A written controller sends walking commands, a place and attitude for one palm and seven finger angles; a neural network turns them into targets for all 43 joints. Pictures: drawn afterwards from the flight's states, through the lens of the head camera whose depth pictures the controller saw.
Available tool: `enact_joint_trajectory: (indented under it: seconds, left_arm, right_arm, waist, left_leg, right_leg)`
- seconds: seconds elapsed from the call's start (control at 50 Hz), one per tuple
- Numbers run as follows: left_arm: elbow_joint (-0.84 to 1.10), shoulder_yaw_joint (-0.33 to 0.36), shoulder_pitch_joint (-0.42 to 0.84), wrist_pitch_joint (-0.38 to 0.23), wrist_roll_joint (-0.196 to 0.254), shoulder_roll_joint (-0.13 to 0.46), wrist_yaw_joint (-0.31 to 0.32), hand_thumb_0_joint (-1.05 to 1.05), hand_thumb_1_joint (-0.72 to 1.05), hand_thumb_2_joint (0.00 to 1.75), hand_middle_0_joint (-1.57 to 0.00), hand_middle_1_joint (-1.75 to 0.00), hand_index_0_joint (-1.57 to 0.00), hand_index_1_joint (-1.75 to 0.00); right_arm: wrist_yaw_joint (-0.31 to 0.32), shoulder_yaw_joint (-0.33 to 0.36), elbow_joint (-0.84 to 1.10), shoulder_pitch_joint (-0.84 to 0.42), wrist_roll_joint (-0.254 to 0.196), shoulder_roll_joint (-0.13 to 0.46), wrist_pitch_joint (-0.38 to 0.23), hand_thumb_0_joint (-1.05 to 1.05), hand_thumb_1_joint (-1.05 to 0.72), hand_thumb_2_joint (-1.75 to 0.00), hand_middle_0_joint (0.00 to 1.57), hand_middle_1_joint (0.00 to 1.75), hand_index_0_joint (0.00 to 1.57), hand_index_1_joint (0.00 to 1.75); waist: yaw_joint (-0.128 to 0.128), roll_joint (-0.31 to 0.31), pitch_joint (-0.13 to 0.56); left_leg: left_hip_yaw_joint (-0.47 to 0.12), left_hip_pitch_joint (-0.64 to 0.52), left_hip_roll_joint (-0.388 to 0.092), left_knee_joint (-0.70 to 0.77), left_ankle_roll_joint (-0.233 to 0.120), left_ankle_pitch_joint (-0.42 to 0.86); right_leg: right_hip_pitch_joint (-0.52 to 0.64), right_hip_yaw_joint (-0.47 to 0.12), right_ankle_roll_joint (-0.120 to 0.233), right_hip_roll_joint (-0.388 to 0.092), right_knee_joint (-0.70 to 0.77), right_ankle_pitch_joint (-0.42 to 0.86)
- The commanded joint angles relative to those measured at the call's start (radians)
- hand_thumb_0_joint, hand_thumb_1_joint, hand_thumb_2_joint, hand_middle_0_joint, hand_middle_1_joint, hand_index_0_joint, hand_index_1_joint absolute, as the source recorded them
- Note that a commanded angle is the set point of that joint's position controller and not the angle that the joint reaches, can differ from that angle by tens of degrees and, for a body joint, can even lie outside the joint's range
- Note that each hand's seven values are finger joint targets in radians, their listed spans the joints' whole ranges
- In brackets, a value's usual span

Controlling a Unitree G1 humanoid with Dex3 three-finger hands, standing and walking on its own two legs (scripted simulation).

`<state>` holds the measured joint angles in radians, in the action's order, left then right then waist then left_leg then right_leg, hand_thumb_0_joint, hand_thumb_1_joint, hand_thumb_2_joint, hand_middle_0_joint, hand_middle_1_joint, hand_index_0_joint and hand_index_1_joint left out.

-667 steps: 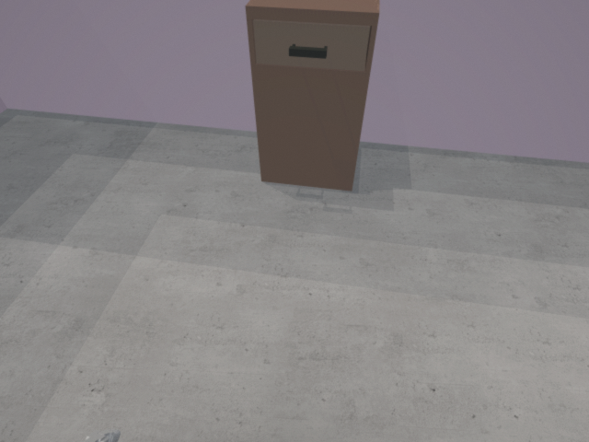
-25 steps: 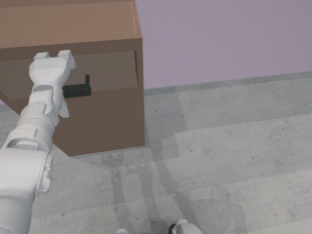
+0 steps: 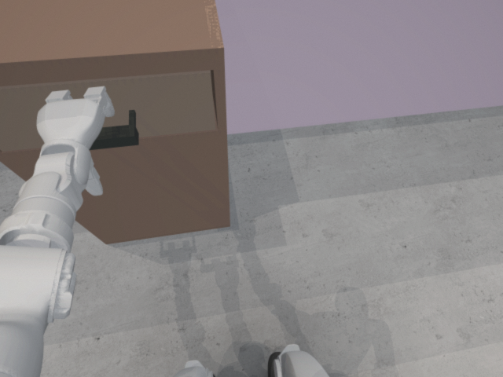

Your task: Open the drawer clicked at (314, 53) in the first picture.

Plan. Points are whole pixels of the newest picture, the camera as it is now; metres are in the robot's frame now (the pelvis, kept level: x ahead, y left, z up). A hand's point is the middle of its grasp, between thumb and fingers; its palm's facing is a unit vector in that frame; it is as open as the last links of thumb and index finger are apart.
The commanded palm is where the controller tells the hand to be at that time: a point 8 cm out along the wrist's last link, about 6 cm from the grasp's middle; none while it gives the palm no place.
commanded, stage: lower the fingers behind the handle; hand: left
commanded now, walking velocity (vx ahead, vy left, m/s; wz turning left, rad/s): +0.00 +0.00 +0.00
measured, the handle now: (97, 128) +0.56 +0.24 -0.02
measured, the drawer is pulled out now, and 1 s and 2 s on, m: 0.00 0.00 0.00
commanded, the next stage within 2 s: close the thumb around the handle in 1.20 s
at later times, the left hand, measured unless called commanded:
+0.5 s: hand (101, 152) +0.51 +0.23 -0.02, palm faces -0.08 -0.01 -1.00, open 13.8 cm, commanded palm +0.50 +0.22 +0.04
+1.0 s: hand (105, 158) +0.50 +0.23 -0.04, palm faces -0.07 -0.01 -1.00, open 13.8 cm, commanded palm +0.49 +0.22 +0.02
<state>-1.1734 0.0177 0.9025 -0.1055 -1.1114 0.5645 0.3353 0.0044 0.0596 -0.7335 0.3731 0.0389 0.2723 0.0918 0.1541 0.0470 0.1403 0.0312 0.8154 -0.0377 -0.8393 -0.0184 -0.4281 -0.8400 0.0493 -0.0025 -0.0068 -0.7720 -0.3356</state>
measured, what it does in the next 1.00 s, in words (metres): stands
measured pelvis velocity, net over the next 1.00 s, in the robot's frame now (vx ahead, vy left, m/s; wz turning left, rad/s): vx -0.02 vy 0.00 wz -0.01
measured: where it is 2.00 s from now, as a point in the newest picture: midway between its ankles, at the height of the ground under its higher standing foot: outside the picture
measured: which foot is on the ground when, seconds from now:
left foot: down 0.00-1.00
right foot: down 0.00-1.00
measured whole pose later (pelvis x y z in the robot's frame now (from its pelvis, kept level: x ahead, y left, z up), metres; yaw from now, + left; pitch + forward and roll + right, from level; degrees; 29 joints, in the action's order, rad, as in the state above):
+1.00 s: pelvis -0.02 +0.00 -0.03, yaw +0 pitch +27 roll -3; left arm -1.22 0.01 0.95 -0.02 -1.13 0.55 0.40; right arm -0.02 0.04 -0.74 0.35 0.05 0.26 0.07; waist 0.18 0.06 0.16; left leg 0.02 1.02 -0.04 -1.03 -0.02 -0.49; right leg -1.04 0.06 -0.01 -0.01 -0.95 -0.39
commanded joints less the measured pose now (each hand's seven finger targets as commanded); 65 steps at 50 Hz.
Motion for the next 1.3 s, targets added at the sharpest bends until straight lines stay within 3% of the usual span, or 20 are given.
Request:
enact_joint_trajectory:
  seconds: [0.0, 0.04, 0.22, 0.28, 0.36, 0.44, 0.46, 0.58, 0.64, 0.68, 0.76, 0.8, 0.88, 0.92, 0.98, 1.06, 1.1, 1.18, 1.22, 1.28]
  left_arm:
    - [0.198, 0.028, 0.44, 0.006, -0.005, 0.213, 0.056, 0.0, -0.5, 0.3, -0.3, -1.2, -0.3, -1.2]
    - [0.171, 0.049, 0.419, 0.018, 0.005, 0.228, 0.06, 0.0, -0.5, 0.3, -0.3, -1.2, -0.3, -1.2]
    - [0.166, 0.017, 0.491, 0.035, -0.013, 0.2, 0.085, 0.0, -0.5, 0.3, -0.3, -1.2, -0.3, -1.2]
    - [0.174, 0.038, 0.471, 0.036, -0.016, 0.212, 0.096, 0.0, -0.5, 0.3, -0.3, -1.2, -0.3, -1.2]
    - [0.103, 0.036, 0.449, 0.073, -0.014, 0.216, 0.104, 0.0, -0.5, 0.3, -0.3, -1.2, -0.3, -1.2]
    - [0.133, 0.06, 0.483, 0.069, -0.014, 0.27, 0.09, 0.0, -0.5, 0.3, -0.3, -1.2, -0.3, -1.2]
    - [0.143, 0.04, 0.49, 0.061, -0.017, 0.249, 0.086, 0.0, -0.5, 0.3, -0.3, -1.2, -0.3, -1.2]
    - [0.156, 0.027, 0.463, 0.026, -0.016, 0.208, 0.081, 0.0, -0.5, 0.3, -0.3, -1.2, -0.3, -1.2]
    - [0.133, 0.032, 0.47, 0.03, -0.013, 0.205, 0.094, 0.0, -0.5, 0.3, -0.3, -1.2, -0.3, -1.2]
    - [0.162, 0.069, 0.476, 0.027, -0.024, 0.262, 0.106, 0.0, -0.5, 0.3, -0.3, -1.2, -0.3, -1.2]
    - [0.174, 0.05, 0.467, 0.039, -0.028, 0.217, 0.128, 0.0, -0.5, 0.3, -0.3, -1.2, -0.3, -1.2]
    - [0.16, 0.044, 0.46, 0.06, -0.019, 0.211, 0.13, 0.0, -0.5, 0.3, -0.3, -1.2, -0.3, -1.2]
    - [0.148, 0.032, 0.478, 0.088, -0.018, 0.216, 0.118, 0.0, -0.5, 0.3, -0.3, -1.2, -0.3, -1.2]
    - [0.136, 0.038, 0.48, 0.095, -0.013, 0.237, 0.106, 0.0, -0.5, 0.3, -0.3, -1.2, -0.3, -1.2]
    - [0.139, 0.047, 0.482, 0.08, -0.011, 0.259, 0.087, 0.0, -0.5, 0.3, -0.3, -1.2, -0.3, -1.2]
    - [0.136, 0.02, 0.465, 0.054, -0.011, 0.214, 0.077, 0.0, -0.5, 0.3, -0.3, -1.2, -0.3, -1.2]
    - [0.147, 0.046, 0.459, 0.043, -0.011, 0.248, 0.079, 0.0, -0.5, 0.3, -0.3, -1.2, -0.3, -1.2]
    - [0.132, 0.039, 0.473, 0.043, -0.017, 0.238, 0.099, 0.0, -0.5, 0.3, -0.3, -1.2, -0.3, -1.2]
    - [0.153, 0.067, 0.479, 0.046, -0.016, 0.281, 0.107, 0.0, -0.5, 0.3, -0.3, -1.2, -0.3, -1.2]
    - [0.165, 0.066, 0.464, 0.053, -0.014, 0.272, 0.107, 0.0, -0.5, 0.3, -0.3, -1.2, -0.3, -1.2]
  right_arm:
    - [0.009, 0.06, 0.021, 0.19, 0.009, 0.164, -0.014, 0.0, -0.9, -0.9, 0.2, 0.3, 0.2, 0.3]
    - [0.006, 0.057, 0.019, 0.189, 0.01, 0.171, -0.012, 0.0, -0.9, -0.9, 0.2, 0.3, 0.2, 0.3]
    - [0.006, 0.052, 0.02, 0.189, 0.012, 0.169, -0.019, 0.0, -0.9, -0.9, 0.2, 0.3, 0.2, 0.3]
    - [0.001, 0.053, 0.016, 0.191, 0.018, 0.17, -0.021, 0.0, -0.9, -0.9, 0.2, 0.3, 0.2, 0.3]
    - [-0.003, 0.042, 0.015, 0.185, 0.016, 0.174, -0.015, 0.0, -0.9, -0.9, 0.2, 0.3, 0.2, 0.3]
    - [0.003, 0.038, 0.022, 0.183, 0.016, 0.18, -0.018, 0.0, -0.9, -0.9, 0.2, 0.3, 0.2, 0.3]
    - [0.005, 0.041, 0.023, 0.186, 0.015, 0.174, -0.022, 0.0, -0.9, -0.9, 0.2, 0.3, 0.2, 0.3]
    - [0.007, 0.049, 0.012, 0.199, 0.019, 0.17, -0.031, 0.0, -0.9, -0.9, 0.2, 0.3, 0.2, 0.3]
    - [0.003, 0.047, 0.005, 0.199, 0.022, 0.172, -0.031, 0.0, -0.9, -0.9, 0.2, 0.3, 0.2, 0.3]
    - [0.004, 0.048, 0.002, 0.203, 0.024, 0.178, -0.031, 0.0, -0.9, -0.9, 0.2, 0.3, 0.2, 0.3]
    - [-0.004, 0.052, -0.003, 0.2, 0.027, 0.171, -0.032, 0.0, -0.9, -0.9, 0.2, 0.3, 0.2, 0.3]
    - [-0.008, 0.049, 0.0, 0.193, 0.025, 0.175, -0.031, 0.0, -0.9, -0.9, 0.2, 0.3, 0.2, 0.3]
    - [-0.007, 0.044, 0.001, 0.191, 0.019, 0.176, -0.03, 0.0, -0.9, -0.9, 0.2, 0.3, 0.2, 0.3]
    - [-0.002, 0.038, 0.005, 0.189, 0.016, 0.178, -0.028, 0.0, -0.9, -0.9, 0.2, 0.3, 0.2, 0.3]
    - [0.005, 0.034, 0.007, 0.191, 0.016, 0.177, -0.032, 0.0, -0.9, -0.9, 0.2, 0.3, 0.2, 0.3]
    - [0.01, 0.036, 0.016, 0.194, 0.015, 0.17, -0.038, 0.0, -0.9, -0.9, 0.2, 0.3, 0.2, 0.3]
    - [0.009, 0.034, 0.016, 0.193, 0.016, 0.172, -0.039, 0.0, -0.9, -0.9, 0.2, 0.3, 0.2, 0.3]
    - [0.008, 0.034, 0.012, 0.193, 0.018, 0.171, -0.04, 0.0, -0.9, -0.9, 0.2, 0.3, 0.2, 0.3]
    - [0.007, 0.034, 0.015, 0.192, 0.018, 0.175, -0.038, 0.0, -0.9, -0.9, 0.2, 0.3, 0.2, 0.3]
    - [0.003, 0.036, 0.013, 0.194, 0.018, 0.174, -0.037, 0.0, -0.9, -0.9, 0.2, 0.3, 0.2, 0.3]
  waist:
    - [0.014, 0.107, 0.483]
    - [0.012, 0.065, 0.479]
    - [0.037, 0.076, 0.466]
    - [0.02, 0.111, 0.512]
    - [0.033, 0.055, 0.458]
    - [0.031, 0.055, 0.503]
    - [0.037, 0.084, 0.515]
    - [0.042, 0.099, 0.516]
    - [0.05, 0.076, 0.492]
    - [0.035, 0.106, 0.546]
    - [0.036, 0.139, 0.559]
    - [0.042, 0.116, 0.539]
    - [0.042, 0.132, 0.535]
    - [0.047, 0.096, 0.518]
    - [0.046, 0.095, 0.524]
    - [0.054, 0.089, 0.506]
    - [0.04, 0.095, 0.511]
    - [0.052, 0.087, 0.498]
    - [0.041, 0.094, 0.534]
    - [0.033, 0.115, 0.559]
  left_leg:
    - [-0.034, -0.308, 0.039, 0.022, -0.013, 0.572]
    - [-0.033, -0.282, 0.04, 0.017, -0.016, 0.552]
    - [-0.05, -0.254, 0.037, -0.001, -0.015, 0.485]
    - [-0.054, -0.275, 0.034, -0.017, -0.01, 0.53]
    - [-0.046, -0.194, 0.037, -0.024, -0.016, 0.469]
    - [-0.045, -0.174, 0.041, -0.035, -0.022, 0.443]
    - [-0.045, -0.187, 0.04, -0.041, -0.021, 0.443]
    - [-0.058, -0.202, 0.028, -0.08, -0.015, 0.489]
    - [-0.058, -0.166, 0.03, -0.091, -0.017, 0.467]
    - [-0.062, -0.179, 0.029, -0.103, -0.014, 0.493]
    - [-0.07, -0.209, 0.022, -0.123, -0.005, 0.549]
    - [-0.066, -0.185, 0.023, -0.118, -0.008, 0.508]
    - [-0.063, -0.187, 0.028, -0.105, -0.01, 0.478]
    - [-0.059, -0.157, 0.031, -0.098, -0.017, 0.438]
    - [-0.055, -0.145, 0.034, -0.099, -0.021, 0.428]
    - [-0.059, -0.145, 0.032, -0.105, -0.022, 0.424]
    - [-0.057, -0.133, 0.033, -0.107, -0.021, 0.418]
    - [-0.052, -0.104, 0.035, -0.116, -0.024, 0.402]
    - [-0.049, -0.104, 0.038, -0.118, -0.024, 0.406]
    - [-0.049, -0.136, 0.036, -0.118, -0.02, 0.448]
  right_leg:
    - [0.215, -0.007, 0.031, 0.054, 0.016, 0.381]
    - [0.228, -0.008, 0.03, 0.055, 0.014, 0.381]
    - [0.151, -0.001, 0.031, 0.055, -0.013, 0.308]
    - [0.14, 0.002, 0.033, 0.055, -0.031, 0.318]
    - [0.142, 0.002, 0.029, 0.055, -0.038, 0.307]
    - [0.163, -0.008, 0.029, 0.051, -0.05, 0.311]
    - [0.145, -0.006, 0.028, 0.051, -0.054, 0.306]
    - [0.073, 0.0, 0.029, 0.053, -0.081, 0.299]
    - [0.059, 0.002, 0.029, 0.054, -0.09, 0.288]
    - [0.063, 0.001, 0.031, 0.052, -0.108, 0.302]
    - [0.03, 0.008, 0.032, 0.054, -0.123, 0.307]
    - [0.037, 0.01, 0.03, 0.055, -0.117, 0.294]
    - [0.046, 0.009, 0.031, 0.056, -0.106, 0.28]
    - [0.068, 0.007, 0.029, 0.055, -0.099, 0.272]
    - [0.081, 0.001, 0.028, 0.053, -0.1, 0.284]
    - [0.055, 0.002, 0.028, 0.054, -0.101, 0.269]
    - [0.063, 0.001, 0.03, 0.052, -0.107, 0.268]
    - [0.053, -0.002, 0.028, 0.052, -0.11, 0.268]
    - [0.081, -0.005, 0.028, 0.051, -0.115, 0.281]
    - [0.09, -0.003, 0.028, 0.052, -0.117, 0.308]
